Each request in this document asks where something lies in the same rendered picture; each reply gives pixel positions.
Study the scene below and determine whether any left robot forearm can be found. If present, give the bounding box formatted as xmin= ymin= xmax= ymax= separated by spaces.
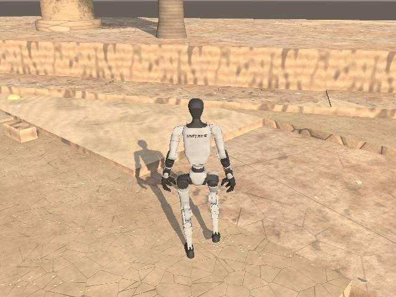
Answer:
xmin=162 ymin=151 xmax=174 ymax=178

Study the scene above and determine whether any robot left upper arm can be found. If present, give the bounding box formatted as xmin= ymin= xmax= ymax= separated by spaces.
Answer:
xmin=168 ymin=126 xmax=184 ymax=160

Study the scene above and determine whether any robot right upper arm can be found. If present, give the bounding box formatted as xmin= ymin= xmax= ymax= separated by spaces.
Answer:
xmin=209 ymin=124 xmax=226 ymax=160

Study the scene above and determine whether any right robot hand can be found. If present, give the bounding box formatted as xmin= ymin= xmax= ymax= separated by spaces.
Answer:
xmin=221 ymin=177 xmax=236 ymax=192

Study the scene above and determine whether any robot left foot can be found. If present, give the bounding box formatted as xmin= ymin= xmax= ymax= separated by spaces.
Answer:
xmin=184 ymin=243 xmax=194 ymax=259

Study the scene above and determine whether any left robot thigh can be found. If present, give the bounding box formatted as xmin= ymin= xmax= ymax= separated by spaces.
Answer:
xmin=177 ymin=173 xmax=192 ymax=220

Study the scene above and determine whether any left robot hand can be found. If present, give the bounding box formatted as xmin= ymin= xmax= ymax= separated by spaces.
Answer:
xmin=161 ymin=177 xmax=176 ymax=192

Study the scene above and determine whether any right robot forearm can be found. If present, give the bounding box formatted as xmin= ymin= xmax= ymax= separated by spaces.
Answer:
xmin=220 ymin=150 xmax=234 ymax=179

